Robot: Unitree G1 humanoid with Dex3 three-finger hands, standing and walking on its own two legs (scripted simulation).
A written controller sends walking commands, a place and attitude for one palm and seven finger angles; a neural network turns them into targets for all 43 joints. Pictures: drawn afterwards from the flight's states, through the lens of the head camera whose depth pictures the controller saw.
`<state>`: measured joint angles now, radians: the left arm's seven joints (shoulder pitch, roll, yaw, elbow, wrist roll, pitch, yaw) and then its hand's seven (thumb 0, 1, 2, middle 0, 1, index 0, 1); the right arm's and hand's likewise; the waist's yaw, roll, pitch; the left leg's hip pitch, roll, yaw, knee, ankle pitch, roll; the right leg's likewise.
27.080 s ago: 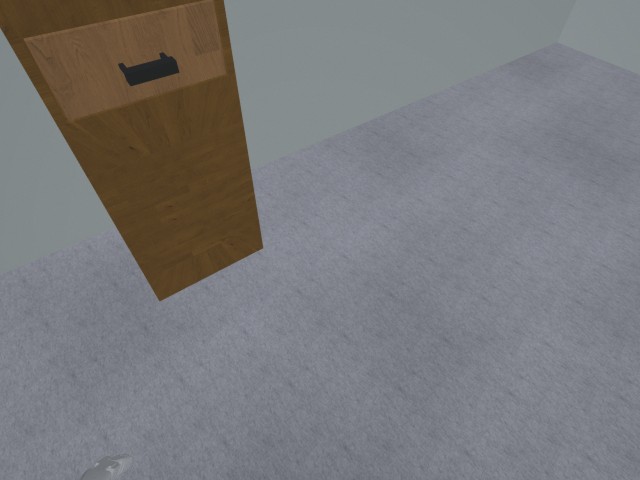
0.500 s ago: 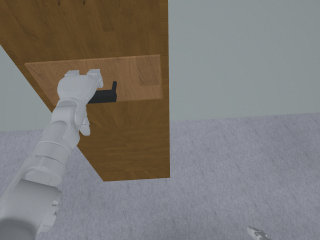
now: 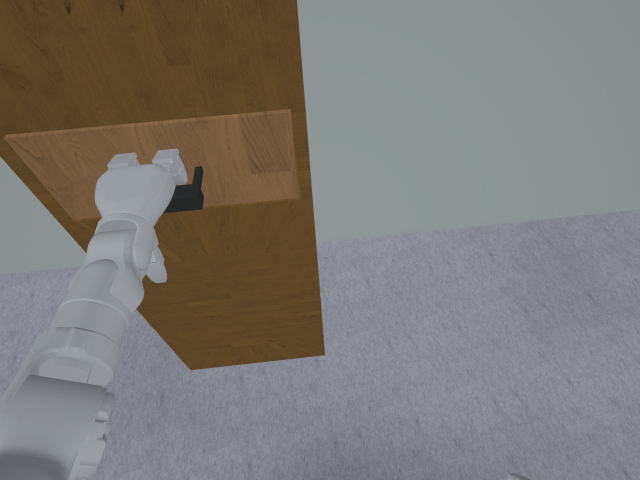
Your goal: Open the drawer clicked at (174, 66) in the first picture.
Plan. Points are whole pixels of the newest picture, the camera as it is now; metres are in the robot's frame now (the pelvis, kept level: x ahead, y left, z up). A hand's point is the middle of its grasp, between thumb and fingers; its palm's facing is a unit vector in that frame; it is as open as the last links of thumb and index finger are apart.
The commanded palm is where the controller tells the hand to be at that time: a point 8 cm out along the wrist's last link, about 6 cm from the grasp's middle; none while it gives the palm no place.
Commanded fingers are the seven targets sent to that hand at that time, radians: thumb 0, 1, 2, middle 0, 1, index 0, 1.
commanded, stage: lower the fingers behind the handle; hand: left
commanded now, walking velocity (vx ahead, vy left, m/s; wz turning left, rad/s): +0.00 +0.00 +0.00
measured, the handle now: (165, 188) +0.51 +0.25 +0.07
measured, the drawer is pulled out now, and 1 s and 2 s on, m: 0.00 0.00 0.00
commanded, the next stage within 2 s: lift the fingers back up to retry in 0.82 s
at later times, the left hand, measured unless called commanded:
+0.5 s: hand (154, 221) +0.43 +0.24 +0.08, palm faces +0.05 +0.01 -1.00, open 14.2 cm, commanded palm +0.40 +0.25 +0.10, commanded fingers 0.00 -0.50 0.30 -0.30 -1.20 -0.30 -1.20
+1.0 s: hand (153, 223) +0.44 +0.25 +0.07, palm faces +0.04 +0.00 -1.00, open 14.2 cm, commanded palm +0.40 +0.25 +0.12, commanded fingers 0.00 -0.50 0.30 -0.30 -1.20 -0.30 -1.20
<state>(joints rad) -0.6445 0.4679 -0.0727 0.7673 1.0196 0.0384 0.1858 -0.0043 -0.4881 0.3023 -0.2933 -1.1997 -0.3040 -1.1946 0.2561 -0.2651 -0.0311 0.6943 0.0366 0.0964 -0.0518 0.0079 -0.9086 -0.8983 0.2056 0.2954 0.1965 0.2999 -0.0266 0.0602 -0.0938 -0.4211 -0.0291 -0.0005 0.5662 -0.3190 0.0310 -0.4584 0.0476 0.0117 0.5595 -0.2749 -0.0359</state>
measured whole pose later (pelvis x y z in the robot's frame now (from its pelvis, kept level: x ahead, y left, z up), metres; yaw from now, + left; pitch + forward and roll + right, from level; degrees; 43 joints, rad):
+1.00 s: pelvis -0.01 +0.02 -0.01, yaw -1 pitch +12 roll -1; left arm -0.67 0.46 -0.09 0.83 1.04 0.04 0.25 0.00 -0.49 0.30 -0.22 -1.23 -0.26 -1.17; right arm 0.30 -0.26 -0.03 0.68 0.04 0.09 -0.04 0.01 -0.91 -0.90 0.21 0.30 0.20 0.30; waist -0.04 0.05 -0.11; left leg -0.49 -0.04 0.02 0.63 -0.34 0.05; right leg -0.53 0.04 0.03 0.61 -0.28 -0.01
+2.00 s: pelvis +0.00 +0.01 +0.00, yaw +2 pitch +8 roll +0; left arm -0.69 0.51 -0.13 0.64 0.97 0.02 0.06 0.00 -0.49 0.30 -0.32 -1.20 -0.32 -1.20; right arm 0.22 -0.26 -0.01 0.69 0.04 0.09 -0.07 0.01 -0.91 -0.90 0.21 0.30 0.20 0.30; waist 0.01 0.07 -0.07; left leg -0.37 -0.04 -0.02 0.54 -0.30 0.04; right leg -0.39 0.03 -0.01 0.52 -0.26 -0.03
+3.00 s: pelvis -0.01 +0.01 +0.01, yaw +0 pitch +7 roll +0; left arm -0.69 0.53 -0.09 0.70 0.99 0.12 0.08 0.00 -0.49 0.30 -0.31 -1.20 -0.32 -1.20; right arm 0.23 -0.26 0.00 0.70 0.05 0.10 -0.05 0.01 -0.91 -0.90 0.21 0.30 0.20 0.30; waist 0.01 0.08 -0.07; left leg -0.35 -0.05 0.00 0.51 -0.28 0.05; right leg -0.38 0.03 0.01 0.50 -0.24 -0.02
